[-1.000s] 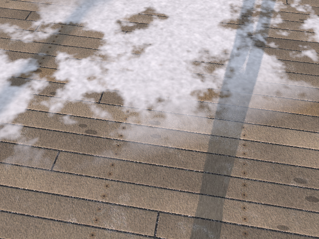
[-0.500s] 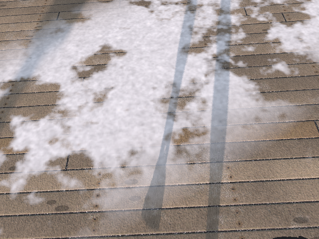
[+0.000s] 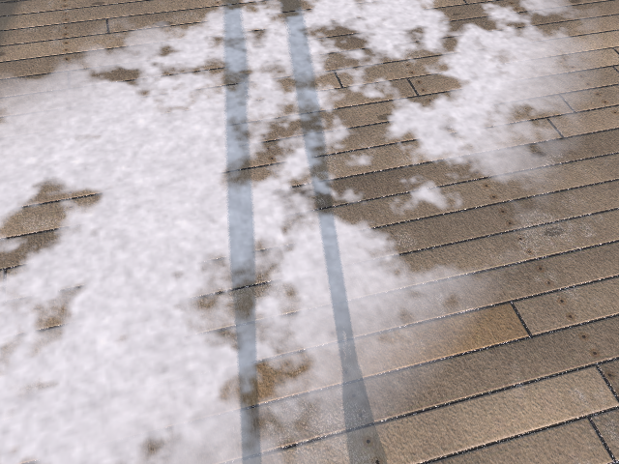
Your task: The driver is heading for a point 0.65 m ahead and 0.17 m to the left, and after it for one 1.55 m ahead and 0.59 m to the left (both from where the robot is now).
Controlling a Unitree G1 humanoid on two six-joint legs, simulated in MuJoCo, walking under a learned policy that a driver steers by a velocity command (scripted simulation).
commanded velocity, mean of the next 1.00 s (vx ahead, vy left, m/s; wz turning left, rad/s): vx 0.50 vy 0.00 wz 0.31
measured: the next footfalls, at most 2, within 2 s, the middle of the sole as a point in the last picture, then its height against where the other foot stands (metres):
right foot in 0.22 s outside the picture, level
left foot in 0.78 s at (265, 445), level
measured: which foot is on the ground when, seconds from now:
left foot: down 0.00-0.24, up 0.26-0.76, down 0.78-1.00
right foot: up 0.00-0.20, down 0.22-0.78, up 0.80-1.00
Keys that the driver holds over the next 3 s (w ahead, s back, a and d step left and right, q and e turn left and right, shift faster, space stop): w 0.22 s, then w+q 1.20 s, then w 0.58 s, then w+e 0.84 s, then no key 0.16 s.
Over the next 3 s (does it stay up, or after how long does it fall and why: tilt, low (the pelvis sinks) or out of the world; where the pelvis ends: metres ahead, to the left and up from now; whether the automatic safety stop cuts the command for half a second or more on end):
stays up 1.37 0.63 -0.01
